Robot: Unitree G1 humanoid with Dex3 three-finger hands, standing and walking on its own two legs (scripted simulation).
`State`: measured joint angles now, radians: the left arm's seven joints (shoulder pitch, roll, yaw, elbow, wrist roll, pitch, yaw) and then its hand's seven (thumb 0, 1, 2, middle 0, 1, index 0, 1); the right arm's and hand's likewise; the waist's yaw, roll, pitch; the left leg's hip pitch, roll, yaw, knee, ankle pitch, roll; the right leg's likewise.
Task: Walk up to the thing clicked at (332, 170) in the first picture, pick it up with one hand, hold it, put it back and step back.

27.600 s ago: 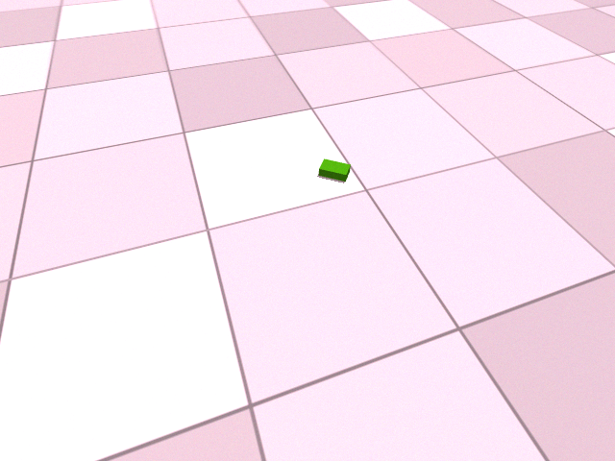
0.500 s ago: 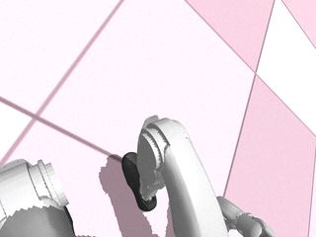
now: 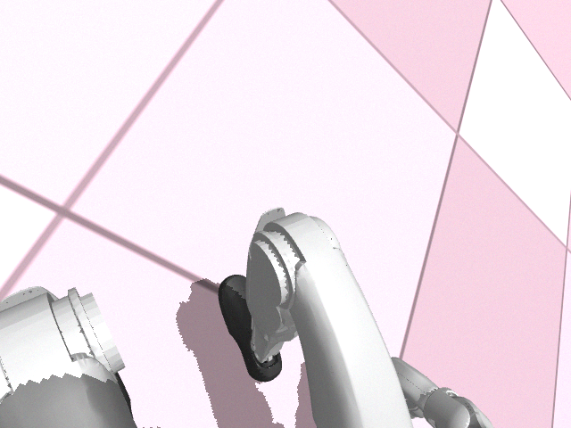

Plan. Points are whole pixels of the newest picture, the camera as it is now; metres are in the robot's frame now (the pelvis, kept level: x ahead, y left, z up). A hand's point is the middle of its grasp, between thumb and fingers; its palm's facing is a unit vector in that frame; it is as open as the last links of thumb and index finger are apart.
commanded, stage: open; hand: left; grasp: from above
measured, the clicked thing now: out of the picture +0.43 +0.35 -0.27
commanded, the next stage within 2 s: withdraw in 0.02 s
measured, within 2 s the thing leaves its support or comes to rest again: rests again in 0.34 s
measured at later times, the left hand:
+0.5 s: hand out of the picture +0.45 +0.37 -0.15, palm faces -0.27 -0.09 -0.96, open 14.0 cm
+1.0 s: hand out of the picture +0.41 +0.35 -0.12, palm faces -0.49 -0.12 -0.86, open 13.9 cm
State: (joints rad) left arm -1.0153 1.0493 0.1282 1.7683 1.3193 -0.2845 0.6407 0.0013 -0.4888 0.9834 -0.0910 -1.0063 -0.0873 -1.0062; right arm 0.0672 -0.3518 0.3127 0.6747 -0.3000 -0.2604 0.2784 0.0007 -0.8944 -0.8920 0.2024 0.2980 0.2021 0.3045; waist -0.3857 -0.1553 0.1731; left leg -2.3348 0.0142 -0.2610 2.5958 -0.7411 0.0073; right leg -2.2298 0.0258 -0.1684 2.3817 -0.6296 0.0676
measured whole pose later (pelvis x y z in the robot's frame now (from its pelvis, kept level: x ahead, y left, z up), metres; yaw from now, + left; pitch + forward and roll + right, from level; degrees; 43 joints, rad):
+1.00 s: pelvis -0.01 -0.01 +0.03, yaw +7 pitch +31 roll -8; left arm -0.99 0.85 0.05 1.50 1.27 -0.32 0.31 0.00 -0.49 1.01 -0.10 -1.01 -0.09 -1.02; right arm 0.15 -0.34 0.12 0.69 -0.14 -0.04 0.13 0.00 -0.90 -0.89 0.20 0.30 0.20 0.30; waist -0.27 -0.03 -0.01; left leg -2.30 0.00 -0.14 2.41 -0.65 0.00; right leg -2.24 -0.01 -0.08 2.30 -0.60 0.03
